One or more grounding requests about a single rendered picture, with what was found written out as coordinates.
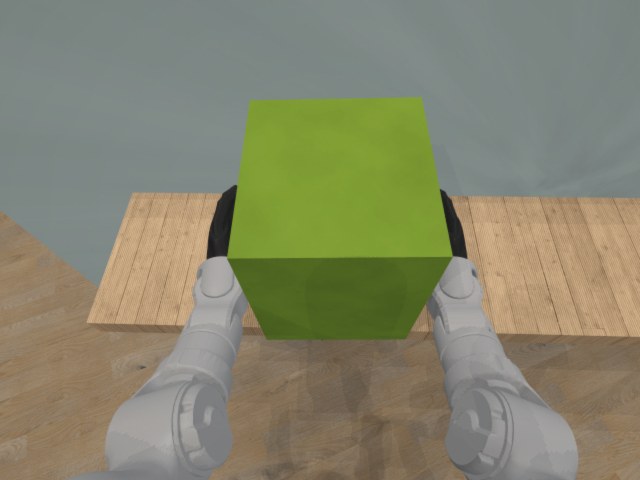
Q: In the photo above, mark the table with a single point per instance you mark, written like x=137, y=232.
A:
x=553, y=269

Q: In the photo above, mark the left robot upper arm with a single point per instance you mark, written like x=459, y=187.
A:
x=177, y=433

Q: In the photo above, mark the robot right hand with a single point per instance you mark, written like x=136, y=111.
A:
x=454, y=227

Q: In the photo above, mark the robot left forearm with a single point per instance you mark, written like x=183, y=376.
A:
x=207, y=347

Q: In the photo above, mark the robot left hand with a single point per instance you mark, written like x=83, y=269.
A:
x=220, y=229

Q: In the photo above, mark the carton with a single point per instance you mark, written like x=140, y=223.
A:
x=338, y=230

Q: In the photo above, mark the right robot upper arm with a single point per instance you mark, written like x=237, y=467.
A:
x=494, y=435

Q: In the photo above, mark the robot right forearm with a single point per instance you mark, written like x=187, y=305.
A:
x=468, y=347

